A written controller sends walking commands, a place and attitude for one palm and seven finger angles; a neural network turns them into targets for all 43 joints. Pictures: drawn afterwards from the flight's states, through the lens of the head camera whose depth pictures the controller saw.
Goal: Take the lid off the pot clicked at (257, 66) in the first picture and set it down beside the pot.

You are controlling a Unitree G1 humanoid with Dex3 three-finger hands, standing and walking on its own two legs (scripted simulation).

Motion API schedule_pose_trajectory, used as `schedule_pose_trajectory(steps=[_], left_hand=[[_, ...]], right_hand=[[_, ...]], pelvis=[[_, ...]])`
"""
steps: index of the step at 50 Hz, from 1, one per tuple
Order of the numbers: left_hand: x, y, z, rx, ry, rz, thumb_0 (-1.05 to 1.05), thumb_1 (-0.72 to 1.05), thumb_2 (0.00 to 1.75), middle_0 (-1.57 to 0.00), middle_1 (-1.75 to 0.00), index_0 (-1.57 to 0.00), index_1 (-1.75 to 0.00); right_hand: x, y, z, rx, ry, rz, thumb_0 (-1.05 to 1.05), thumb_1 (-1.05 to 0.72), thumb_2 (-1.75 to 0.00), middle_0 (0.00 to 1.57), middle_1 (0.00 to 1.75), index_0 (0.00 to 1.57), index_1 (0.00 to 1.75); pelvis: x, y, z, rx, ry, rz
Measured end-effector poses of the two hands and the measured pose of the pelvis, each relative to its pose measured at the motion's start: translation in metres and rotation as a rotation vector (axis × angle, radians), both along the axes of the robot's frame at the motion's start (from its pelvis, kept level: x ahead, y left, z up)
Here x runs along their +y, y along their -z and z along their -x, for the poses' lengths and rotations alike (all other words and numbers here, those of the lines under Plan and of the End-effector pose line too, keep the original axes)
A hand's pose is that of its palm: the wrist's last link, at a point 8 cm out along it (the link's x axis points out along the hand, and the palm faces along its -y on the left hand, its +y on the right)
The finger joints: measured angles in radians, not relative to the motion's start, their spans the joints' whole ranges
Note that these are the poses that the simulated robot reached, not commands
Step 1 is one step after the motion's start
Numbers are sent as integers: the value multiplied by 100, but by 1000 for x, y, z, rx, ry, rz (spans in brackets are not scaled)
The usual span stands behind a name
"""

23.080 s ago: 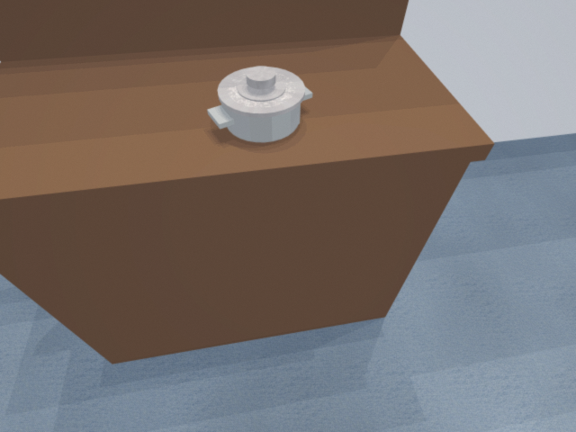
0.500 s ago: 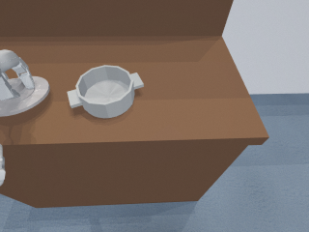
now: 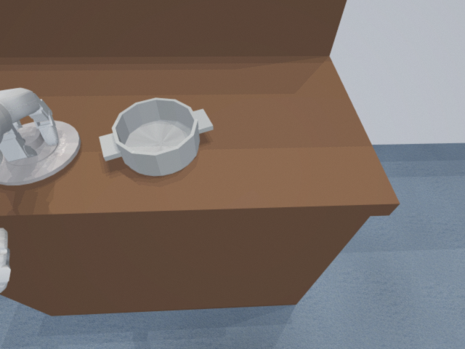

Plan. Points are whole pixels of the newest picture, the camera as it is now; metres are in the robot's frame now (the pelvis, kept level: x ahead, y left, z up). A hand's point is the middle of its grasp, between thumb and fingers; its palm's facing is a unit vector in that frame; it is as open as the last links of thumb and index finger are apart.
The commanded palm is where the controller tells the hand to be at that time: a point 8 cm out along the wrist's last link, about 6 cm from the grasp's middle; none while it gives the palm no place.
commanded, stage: open the fingers wide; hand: left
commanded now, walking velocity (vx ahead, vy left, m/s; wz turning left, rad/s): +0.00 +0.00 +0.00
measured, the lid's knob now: (25, 139) +0.45 +0.35 +0.11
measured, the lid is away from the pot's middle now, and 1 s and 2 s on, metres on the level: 0.22 0.23 0.23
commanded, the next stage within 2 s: raise the empty hand in 1.00 s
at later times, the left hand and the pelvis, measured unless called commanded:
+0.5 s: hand (14, 142) +0.42 +0.34 +0.14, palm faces -0.38 -0.14 -0.92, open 7.7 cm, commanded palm +0.44 +0.35 +0.20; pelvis -0.01 +0.00 +0.00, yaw +0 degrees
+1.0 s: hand (13, 138) +0.43 +0.35 +0.14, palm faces -0.37 -0.12 -0.92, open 10.9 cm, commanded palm +0.44 +0.35 +0.20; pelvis +0.00 +0.02 +0.00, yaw +0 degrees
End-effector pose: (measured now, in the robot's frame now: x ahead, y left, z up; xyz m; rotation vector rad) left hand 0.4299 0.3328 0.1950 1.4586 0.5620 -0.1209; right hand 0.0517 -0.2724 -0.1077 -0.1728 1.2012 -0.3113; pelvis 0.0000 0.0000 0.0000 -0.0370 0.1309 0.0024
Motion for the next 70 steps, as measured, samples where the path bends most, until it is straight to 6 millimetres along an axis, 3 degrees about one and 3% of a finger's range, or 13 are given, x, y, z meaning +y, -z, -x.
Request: schedule_pose_trajectory(steps=[7, 19, 40, 57, 70], left_hand=[[5, 2, 7, -29, 23, 24, 2, 19, 96, -52, -79, -85, -96], [8, 2, 5, -26, 17, 18, 1, 20, 94, -52, -79, -80, -94], [20, 2, -4, -37, 6, 3, 0, -3, 85, -48, -72, -50, -74], [21, 2, 0, -53, 23, 9, 0, -10, 86, -48, -65, -47, -66], [27, -23, 3, -78, -22, -8, 0, -11, 88, -49, -63, -48, -63]], right_hand=[[1, 3, 7, 47, 14, 2, 0, -90, -89, 20, 30, 20, 30], [2, 3, 3, 35, 9, 12, 0, -90, -89, 20, 30, 20, 30], [13, 3, 12, 67, 18, 18, 0, -90, -89, 20, 30, 20, 30], [23, 3, -2, 40, 3, -12, 0, -90, -89, 20, 30, 20, 30], [21, -2, -10, 16, -25, 7, 0, -90, -89, 20, 30, 20, 30]], pelvis=[[-2, 1, 2, 0, -3, 4], [1, 3, 6, 7, -3, 10], [11, 5, 4, 23, 0, 14], [16, 4, 4, 20, 0, 14], [15, 2, 6, 5, -11, 13]])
